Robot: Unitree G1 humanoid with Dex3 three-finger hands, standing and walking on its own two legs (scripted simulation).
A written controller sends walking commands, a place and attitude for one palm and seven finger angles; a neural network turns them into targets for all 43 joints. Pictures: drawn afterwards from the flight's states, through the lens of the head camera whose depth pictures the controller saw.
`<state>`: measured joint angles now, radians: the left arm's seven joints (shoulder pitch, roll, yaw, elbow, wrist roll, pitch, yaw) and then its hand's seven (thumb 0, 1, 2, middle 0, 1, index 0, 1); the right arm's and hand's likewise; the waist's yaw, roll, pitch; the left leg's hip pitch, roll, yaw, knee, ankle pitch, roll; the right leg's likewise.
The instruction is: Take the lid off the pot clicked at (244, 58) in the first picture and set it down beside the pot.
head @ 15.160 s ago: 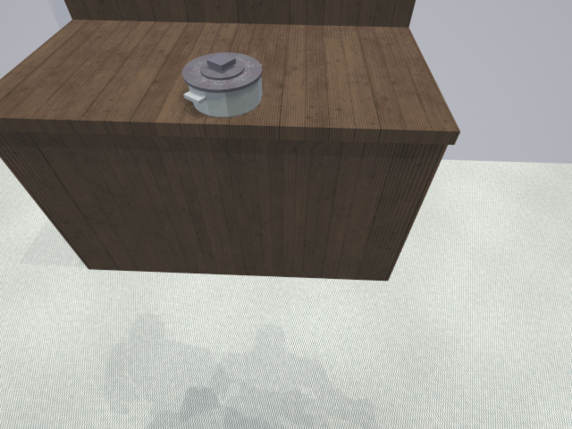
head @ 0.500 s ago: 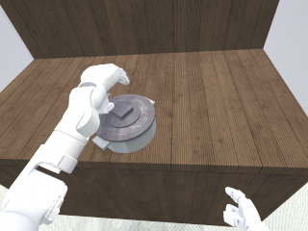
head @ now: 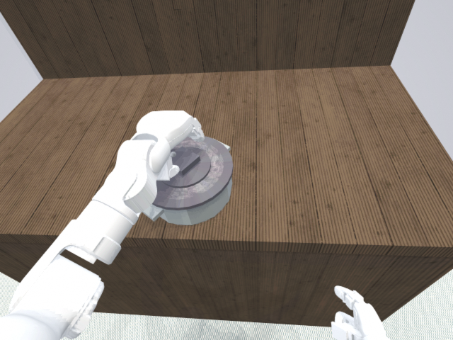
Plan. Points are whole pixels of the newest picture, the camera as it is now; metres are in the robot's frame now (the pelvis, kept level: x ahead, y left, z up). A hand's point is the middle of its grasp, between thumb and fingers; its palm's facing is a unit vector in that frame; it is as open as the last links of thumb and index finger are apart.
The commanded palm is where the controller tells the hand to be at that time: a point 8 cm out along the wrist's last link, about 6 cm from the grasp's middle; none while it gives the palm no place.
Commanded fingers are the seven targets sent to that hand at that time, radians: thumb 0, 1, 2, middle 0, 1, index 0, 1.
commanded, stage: lower the open fingers around the knob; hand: left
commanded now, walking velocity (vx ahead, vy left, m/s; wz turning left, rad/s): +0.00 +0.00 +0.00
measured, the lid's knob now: (182, 160) +0.43 +0.11 +0.09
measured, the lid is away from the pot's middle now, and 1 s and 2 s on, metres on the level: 0.00 0.00 0.00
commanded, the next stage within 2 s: close the fingers and squeeze the knob in 0.50 s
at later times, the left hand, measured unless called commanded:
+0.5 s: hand (174, 161) +0.41 +0.11 +0.11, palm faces -0.25 -0.07 -0.97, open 10.1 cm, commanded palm +0.39 +0.13 +0.17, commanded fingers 0.00 -0.32 1.50 -0.84 -0.08 -0.84 -0.08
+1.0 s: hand (172, 161) +0.41 +0.12 +0.11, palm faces -0.28 -0.04 -0.96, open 9.4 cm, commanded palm +0.39 +0.12 +0.17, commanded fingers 0.00 0.00 1.20 -0.71 -0.67 -0.71 -0.67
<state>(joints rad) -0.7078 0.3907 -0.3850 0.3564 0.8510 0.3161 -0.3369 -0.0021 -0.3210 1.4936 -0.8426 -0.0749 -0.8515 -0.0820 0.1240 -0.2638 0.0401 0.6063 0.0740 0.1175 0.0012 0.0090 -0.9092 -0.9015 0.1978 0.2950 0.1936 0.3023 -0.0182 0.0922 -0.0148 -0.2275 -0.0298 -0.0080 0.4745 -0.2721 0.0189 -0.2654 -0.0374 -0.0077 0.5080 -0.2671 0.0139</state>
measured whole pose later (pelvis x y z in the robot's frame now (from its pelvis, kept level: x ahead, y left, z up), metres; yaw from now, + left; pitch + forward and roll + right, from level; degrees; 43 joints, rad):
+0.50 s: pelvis +0.00 +0.00 +0.00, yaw +0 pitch +2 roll +1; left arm -0.71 0.34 -0.36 0.48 0.87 0.31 -0.28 0.00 -0.32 1.49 -0.86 -0.09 -0.85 -0.08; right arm 0.12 -0.25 0.05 0.60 0.08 0.14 0.01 0.01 -0.91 -0.90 0.20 0.29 0.19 0.30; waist -0.03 0.08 -0.04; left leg -0.25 -0.03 0.00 0.49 -0.28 0.02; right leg -0.29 -0.04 0.00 0.52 -0.27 0.02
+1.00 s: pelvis +0.00 +0.00 +0.00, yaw +0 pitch +3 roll +1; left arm -0.72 0.35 -0.38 0.49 0.87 0.33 -0.32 0.00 -0.12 1.26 -0.70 -0.38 -0.74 -0.40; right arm 0.14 -0.26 0.03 0.60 0.08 0.14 0.01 0.01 -0.91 -0.90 0.20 0.29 0.19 0.30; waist -0.03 0.09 -0.04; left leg -0.25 -0.03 -0.01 0.49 -0.28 0.02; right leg -0.29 -0.04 -0.01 0.51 -0.27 0.01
